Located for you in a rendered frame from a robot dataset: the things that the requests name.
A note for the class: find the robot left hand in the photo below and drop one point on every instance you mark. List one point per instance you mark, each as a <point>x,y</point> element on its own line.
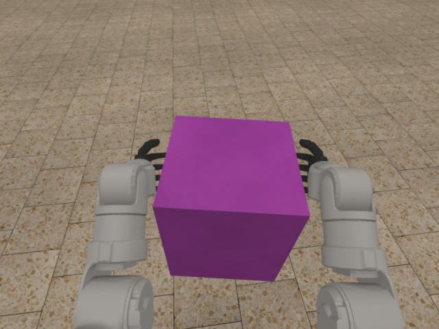
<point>145,149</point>

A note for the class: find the robot right forearm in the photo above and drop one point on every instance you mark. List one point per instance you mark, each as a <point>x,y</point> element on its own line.
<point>347,205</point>

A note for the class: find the robot left forearm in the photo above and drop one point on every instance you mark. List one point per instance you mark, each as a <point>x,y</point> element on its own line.
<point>119,231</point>

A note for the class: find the robot right hand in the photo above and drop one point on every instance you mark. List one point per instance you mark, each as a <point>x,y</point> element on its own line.
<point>318,156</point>

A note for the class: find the carton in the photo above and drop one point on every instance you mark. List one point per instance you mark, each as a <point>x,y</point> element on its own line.
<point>230,201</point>

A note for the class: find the right robot upper arm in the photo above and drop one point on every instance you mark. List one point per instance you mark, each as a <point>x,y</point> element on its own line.
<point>357,305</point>

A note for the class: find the left robot upper arm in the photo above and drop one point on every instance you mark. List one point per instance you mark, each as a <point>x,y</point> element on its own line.
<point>115,302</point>

